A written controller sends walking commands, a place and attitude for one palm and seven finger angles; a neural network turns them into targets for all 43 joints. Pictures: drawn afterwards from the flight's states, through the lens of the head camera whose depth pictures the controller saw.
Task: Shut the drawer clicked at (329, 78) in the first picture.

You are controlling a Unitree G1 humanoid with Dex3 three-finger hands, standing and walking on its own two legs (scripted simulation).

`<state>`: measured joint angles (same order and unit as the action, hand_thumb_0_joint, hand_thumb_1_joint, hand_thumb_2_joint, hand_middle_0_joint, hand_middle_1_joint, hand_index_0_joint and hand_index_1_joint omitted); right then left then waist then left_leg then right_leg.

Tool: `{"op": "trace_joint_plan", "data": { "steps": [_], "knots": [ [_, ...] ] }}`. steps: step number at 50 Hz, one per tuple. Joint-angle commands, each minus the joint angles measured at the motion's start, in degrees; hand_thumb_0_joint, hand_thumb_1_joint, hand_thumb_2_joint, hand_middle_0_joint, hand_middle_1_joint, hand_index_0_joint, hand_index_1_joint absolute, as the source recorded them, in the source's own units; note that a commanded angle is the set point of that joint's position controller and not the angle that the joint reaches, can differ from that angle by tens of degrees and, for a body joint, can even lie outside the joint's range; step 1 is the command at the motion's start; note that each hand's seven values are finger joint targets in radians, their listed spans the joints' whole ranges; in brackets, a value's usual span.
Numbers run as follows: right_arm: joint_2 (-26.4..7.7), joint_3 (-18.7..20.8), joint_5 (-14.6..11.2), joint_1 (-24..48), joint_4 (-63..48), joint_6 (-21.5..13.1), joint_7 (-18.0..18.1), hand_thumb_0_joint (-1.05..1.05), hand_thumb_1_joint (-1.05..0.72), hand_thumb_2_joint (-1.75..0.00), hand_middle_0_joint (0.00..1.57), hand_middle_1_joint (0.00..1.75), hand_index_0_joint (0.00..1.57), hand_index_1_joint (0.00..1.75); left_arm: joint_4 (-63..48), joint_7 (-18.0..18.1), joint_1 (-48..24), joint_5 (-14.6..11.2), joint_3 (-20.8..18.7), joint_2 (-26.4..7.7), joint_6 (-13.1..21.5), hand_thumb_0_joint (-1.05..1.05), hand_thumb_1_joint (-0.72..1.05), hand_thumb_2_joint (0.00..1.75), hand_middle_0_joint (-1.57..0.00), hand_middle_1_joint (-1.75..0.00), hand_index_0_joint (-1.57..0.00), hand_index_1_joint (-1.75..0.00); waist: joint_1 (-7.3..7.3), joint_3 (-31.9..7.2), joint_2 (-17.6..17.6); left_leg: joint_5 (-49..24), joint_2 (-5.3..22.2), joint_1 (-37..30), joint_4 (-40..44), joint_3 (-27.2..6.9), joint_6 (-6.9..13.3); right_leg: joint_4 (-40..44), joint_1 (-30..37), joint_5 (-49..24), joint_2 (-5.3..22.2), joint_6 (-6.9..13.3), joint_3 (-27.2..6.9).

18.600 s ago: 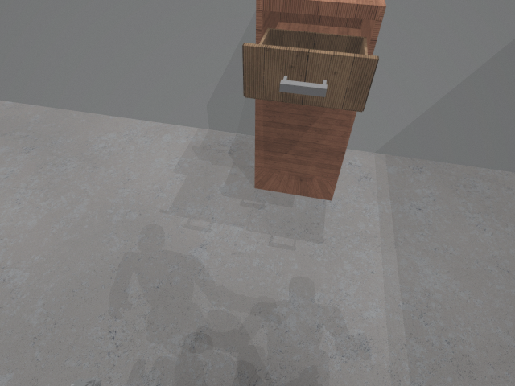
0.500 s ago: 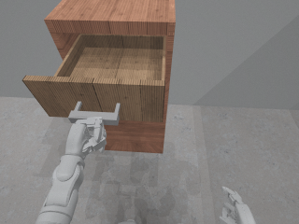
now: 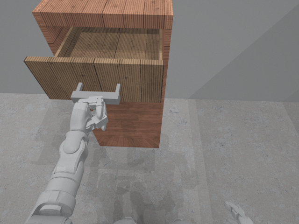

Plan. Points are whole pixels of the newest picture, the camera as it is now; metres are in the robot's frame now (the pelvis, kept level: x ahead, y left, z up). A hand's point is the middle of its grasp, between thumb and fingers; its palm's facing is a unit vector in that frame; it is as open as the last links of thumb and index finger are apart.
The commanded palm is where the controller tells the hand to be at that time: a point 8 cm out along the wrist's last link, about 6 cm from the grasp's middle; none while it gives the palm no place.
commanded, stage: push the drawer shut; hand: left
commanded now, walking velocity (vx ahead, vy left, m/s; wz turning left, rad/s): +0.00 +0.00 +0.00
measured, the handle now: (97, 91) +0.46 +0.16 +0.07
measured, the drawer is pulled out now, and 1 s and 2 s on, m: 0.17 0.04 0.00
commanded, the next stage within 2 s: pull the fist back off the drawer in 1.70 s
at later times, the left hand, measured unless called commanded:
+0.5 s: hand (111, 97) +0.45 +0.12 +0.06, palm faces +0.00 -1.00 -0.04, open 3.0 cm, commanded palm +0.44 +0.17 +0.07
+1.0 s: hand (114, 83) +0.51 +0.12 +0.06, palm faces +0.00 -1.00 -0.04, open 3.0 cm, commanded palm +0.50 +0.18 +0.07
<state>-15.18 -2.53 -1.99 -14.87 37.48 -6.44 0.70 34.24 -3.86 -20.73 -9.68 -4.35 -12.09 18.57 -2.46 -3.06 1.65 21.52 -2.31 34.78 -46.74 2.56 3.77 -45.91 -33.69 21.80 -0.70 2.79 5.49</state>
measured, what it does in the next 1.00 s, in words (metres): stands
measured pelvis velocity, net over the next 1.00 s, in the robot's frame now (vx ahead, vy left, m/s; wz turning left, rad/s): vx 0.00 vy -0.01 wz -0.02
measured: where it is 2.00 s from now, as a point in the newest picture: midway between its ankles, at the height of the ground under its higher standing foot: outside the picture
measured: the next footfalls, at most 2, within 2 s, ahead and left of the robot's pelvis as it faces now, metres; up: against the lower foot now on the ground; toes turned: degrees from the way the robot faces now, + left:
none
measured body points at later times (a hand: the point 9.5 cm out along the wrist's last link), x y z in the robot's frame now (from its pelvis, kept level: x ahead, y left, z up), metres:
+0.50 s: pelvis +0.00 -0.01 -0.01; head +0.08 -0.01 +0.44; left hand +0.44 +0.18 +0.07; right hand +0.07 -0.26 -0.13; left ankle +0.02 +0.08 -0.70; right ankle +0.01 -0.09 -0.70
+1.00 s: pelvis +0.00 -0.01 -0.02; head +0.11 +0.00 +0.42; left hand +0.50 +0.18 +0.07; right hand +0.01 -0.27 -0.13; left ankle +0.02 +0.08 -0.70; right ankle +0.01 -0.09 -0.70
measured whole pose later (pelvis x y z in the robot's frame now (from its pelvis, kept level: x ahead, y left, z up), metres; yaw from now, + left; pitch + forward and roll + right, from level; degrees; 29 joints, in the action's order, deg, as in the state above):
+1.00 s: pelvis +0.00 -0.01 -0.02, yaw -1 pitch +18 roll -1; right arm -16.0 -2.6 0.2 -21.6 38.4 -1.4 -1.1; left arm 69.0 -5.1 -52.3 -4.1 -17.0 -22.1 23.7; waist -9.2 -4.7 1.4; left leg 23.0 -0.3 47.2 -52.4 2.6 3.3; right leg -50.0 -45.8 22.2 -2.4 3.7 5.6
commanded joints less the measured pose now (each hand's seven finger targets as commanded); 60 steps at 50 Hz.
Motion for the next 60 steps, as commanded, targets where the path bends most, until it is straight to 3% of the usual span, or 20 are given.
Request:
{"op": "trace_joint_plan", "data": {
  "steps": [1, 4, 7, 12, 13, 20, 22, 30, 33, 38, 39, 42, 43, 46, 49, 52, 54, 55, 56, 60],
  "knots": [
    [-8.21, 3.35, -0.17, -1.65, -5.71, -1.87, 0.42, 0.00, -0.90, -0.90, 0.20, 0.30, 0.20, 0.30, -9.92, 1.33, -30.13, -0.51, -2.90, -6.64, 4.19, 0.00, 0.90, 0.90, -1.40, -1.60, -1.40, -1.60, -3.48, -18.37, -1.83, -8.41, 2.79, -12.08, 6.87, -6.80, -2.55, 6.11, 2.38, -8.71, -0.12, -1.42, -4.42],
    [-8.16, 3.50, -0.05, -2.21, -5.55, -1.46, 0.08, 0.00, -0.90, -0.90, 0.20, 0.30, 0.20, 0.30, -7.90, 1.39, -32.13, -0.32, -2.69, -5.95, 4.57, 0.00, 0.90, 0.90, -1.40, -1.60, -1.40, -1.60, -3.62, -19.18, -1.05, -9.24, 2.68, -12.57, 6.44, -6.59, -2.63, 5.94, 1.85, -9.50, -0.16, -1.43, -4.49],
    [-8.26, 3.49, 0.05, -3.15, -4.88, -0.84, 0.06, 0.00, -0.90, -0.90, 0.20, 0.30, 0.20, 0.30, -5.48, 1.50, -36.67, 0.20, -4.03, -8.10, 5.18, 0.00, 0.90, 0.90, -1.40, -1.60, -1.40, -1.60, -4.26, -19.10, -1.29, -9.05, 2.57, -11.42, 5.98, -6.40, -2.43, 5.67, 1.70, -9.71, -0.23, -1.43, -4.74],
    [-8.39, 3.59, 0.26, -4.52, -4.66, -0.05, -0.20, 0.00, -0.90, -0.90, 0.20, 0.30, 0.20, 0.30, -1.03, 1.33, -39.09, 0.64, -5.91, -9.81, 6.04, 0.00, 0.90, 0.90, -1.40, -1.60, -1.40, -1.60, -3.96, -20.39, -1.07, -9.19, 2.38, -10.51, 5.37, -6.11, -2.33, 5.23, 1.90, -10.15, -0.39, -1.34, -5.00],
    [-8.26, 3.47, 0.31, -4.50, -4.64, 0.07, -0.25, 0.00, -0.90, -0.90, 0.20, 0.30, 0.20, 0.30, -0.47, 1.27, -40.63, 0.58, -5.12, -8.87, 6.22, 0.00, 0.90, 0.90, -1.40, -1.60, -1.40, -1.60, -4.57, -20.29, -0.41, -9.00, 2.27, -10.40, 5.26, -5.83, -2.19, 5.43, 1.61, -10.23, -0.39, -1.41, -5.13],
    [-8.55, 3.51, 0.55, -6.92, -4.00, 1.10, -0.38, 0.00, -0.90, -0.90, 0.20, 0.30, 0.20, 0.30, 5.35, 0.72, -46.66, 1.35, -7.47, -12.22, 7.63, 0.00, 0.90, 0.90, -1.40, -1.60, -1.40, -1.60, -5.11, -21.57, -0.52, -9.03, 2.07, -8.25, 4.18, -5.60, -1.86, 4.76, 1.84, -11.02, -0.65, -1.38, -5.77],
    [-8.39, 3.58, 0.62, -7.37, -3.66, 1.25, -0.54, 0.00, -0.90, -0.90, 0.20, 0.30, 0.20, 0.30, 6.77, 0.52, -48.86, 1.30, -6.82, -11.13, 8.08, 0.00, 0.90, 0.90, -1.40, -1.60, -1.40, -1.60, -5.73, -22.07, -0.08, -9.27, 2.13, -8.73, 3.82, -5.57, -1.83, 4.61, 0.90, -11.23, -0.69, -1.45, -5.66],
    [-8.97, 3.48, 0.92, -10.11, -2.85, 2.24, -0.52, 0.00, -0.90, -0.90, 0.20, 0.30, 0.20, 0.30, 13.90, -0.02, -54.15, 2.37, -9.82, -15.89, 8.73, 0.00, 0.90, 0.90, -1.40, -1.60, -1.40, -1.60, -6.92, -22.63, -1.12, -7.82, 1.86, -4.36, 2.37, -4.92, -1.22, 4.52, 1.33, -11.06, -0.83, -1.69, -6.95],
    [-8.97, 3.60, 1.18, -10.76, -2.81, 2.43, -0.83, 0.00, -0.90, -0.90, 0.20, 0.30, 0.20, 0.30, 13.25, 0.06, -57.06, 2.64, -9.90, -15.72, 9.33, 0.00, 0.90, 0.90, -1.40, -1.60, -1.40, -1.60, -7.25, -24.78, 1.18, -8.72, 1.91, -5.85, 1.82, -5.12, -1.30, 3.94, 0.03, -11.33, -0.89, -1.69, -6.75],
    [-9.34, 3.51, 1.46, -12.15, -2.67, 3.07, -1.00, 0.00, -0.90, -0.90, 0.20, 0.30, 0.20, 0.30, 15.74, -0.23, -59.53, 3.04, -11.98, -18.84, 9.43, 0.00, 0.90, 0.90, -1.40, -1.60, -1.40, -1.60, -7.82, -25.42, 1.11, -8.16, 1.89, -3.85, 1.10, -4.98, -1.13, 3.98, 0.34, -11.04, -1.02, -1.77, -7.36],
    [-9.19, 3.42, 1.46, -12.26, -2.66, 3.13, -1.06, 0.00, -0.90, -0.90, 0.20, 0.30, 0.20, 0.30, 16.78, -0.33, -59.68, 3.31, -11.07, -17.85, 9.28, 0.00, 0.90, 0.90, -1.40, -1.60, -1.40, -1.60, -8.22, -24.93, 1.33, -7.73, 1.92, -3.54, 1.11, -4.86, -1.09, 4.10, -0.12, -10.59, -1.07, -1.76, -7.26],
    [-9.65, 3.39, 1.60, -13.24, -2.26, 3.45, -1.08, 0.00, -0.90, -0.90, 0.20, 0.30, 0.20, 0.30, 19.74, -0.04, -61.47, 3.76, -12.03, -19.33, 8.86, 0.00, 0.90, 0.90, -1.40, -1.60, -1.40, -1.60, -9.16, -23.18, 0.76, -6.70, 1.97, -1.93, 0.66, -4.97, -0.92, 4.17, -1.81, -9.44, -1.20, -1.86, -7.29],
    [-9.74, 3.39, 1.66, -13.52, -2.13, 3.46, -1.09, 0.00, -0.90, -0.90, 0.20, 0.30, 0.20, 0.30, 18.88, 0.00, -63.30, 3.91, -11.56, -19.43, 9.02, 0.00, 0.90, 0.90, -1.40, -1.60, -1.40, -1.60, -9.80, -23.54, 1.05, -6.76, 2.10, -2.11, 0.52, -5.11, -0.84, 4.15, -2.29, -9.34, -1.16, -1.96, -7.33],
    [-10.19, 3.26, 1.87, -14.62, -2.15, 3.66, -1.02, 0.00, -0.90, -0.90, 0.20, 0.30, 0.20, 0.30, 21.04, 0.23, -63.80, 4.32, -14.62, -23.42, 8.57, 0.00, 0.90, 0.90, -1.40, -1.60, -1.40, -1.60, -9.64, -24.89, 1.18, -6.52, 2.02, -0.43, -0.10, -4.77, -0.72, 4.06, -1.27, -9.15, -1.26, -1.98, -7.90],
    [-10.00, 3.15, 1.98, -15.13, -2.40, 3.78, -1.13, 0.00, -0.90, -0.90, 0.20, 0.30, 0.20, 0.30, 21.35, -0.18, -65.59, 4.70, -14.43, -23.78, 8.45, 0.00, 0.90, 0.90, -1.40, -1.60, -1.40, -1.60, -9.86, -26.19, 2.09, -6.67, 1.94, 0.66, -0.66, -4.56, -0.69, 3.96, -0.48, -9.38, -1.19, -2.01, -8.29],
    [-10.52, 3.10, 2.24, -16.38, -2.22, 4.19, -1.16, 0.00, -0.90, -0.90, 0.20, 0.30, 0.20, 0.30, 22.86, -0.45, -66.46, 5.00, -16.51, -26.55, 8.26, 0.00, 0.90, 0.90, -1.40, -1.60, -1.40, -1.60, -9.88, -27.29, 3.12, -8.84, 2.12, 0.03, -1.20, -4.92, -0.79, 3.24, -1.08, -10.93, -1.47, -1.83, -7.81],
    [-10.57, 3.00, 2.30, -16.64, -2.26, 4.29, -1.22, 0.00, -0.90, -0.90, 0.20, 0.30, 0.20, 0.30, 24.03, -0.60, -68.09, 5.14, -15.32, -25.53, 7.73, 0.00, 0.90, 0.90, -1.40, -1.60, -1.40, -1.60, -11.15, -25.93, 2.82, -7.47, 2.22, 1.07, -1.43, -4.88, -0.64, 3.58, -2.57, -9.53, -1.55, -2.01, -7.87],
    [-10.84, 3.01, 2.46, -17.15, -1.99, 4.44, -1.13, 0.00, -0.90, -0.90, 0.20, 0.30, 0.20, 0.30, 24.96, -0.42, -68.62, 5.46, -16.44, -27.09, 7.63, 0.00, 0.90, 0.90, -1.40, -1.60, -1.40, -1.60, -11.28, -25.41, 2.37, -7.60, 2.34, 1.23, -1.61, -5.17, -0.61, 3.36, -3.22, -9.46, -1.58, -1.92, -7.55],
    [-10.85, 2.85, 2.49, -17.39, -2.13, 4.47, -1.23, 0.00, -0.90, -0.90, 0.20, 0.30, 0.20, 0.30, 25.00, -0.47, -69.68, 5.65, -15.36, -26.13, 7.55, 0.00, 0.90, 0.90, -1.40, -1.60, -1.40, -1.60, -11.57, -25.38, 3.67, -7.45, 2.36, 0.73, -1.34, -5.39, -0.75, 3.23, -4.33, -8.85, -1.64, -1.92, -7.21],
    [-11.37, 2.97, 2.99, -18.74, -1.91, 4.75, -1.33, 0.00, -0.90, -0.90, 0.20, 0.30, 0.20, 0.30, 26.50, -0.08, -71.17, 6.11, -17.11, -28.40, 7.17, 0.00, 0.90, 0.90, -1.40, -1.60, -1.40, -1.60, -12.26, -27.30, 3.66, -9.06, 2.60, 0.62, -2.53, -5.71, -0.59, 2.55, -5.48, -9.53, -1.82, -1.87, -6.93]
  ]
}}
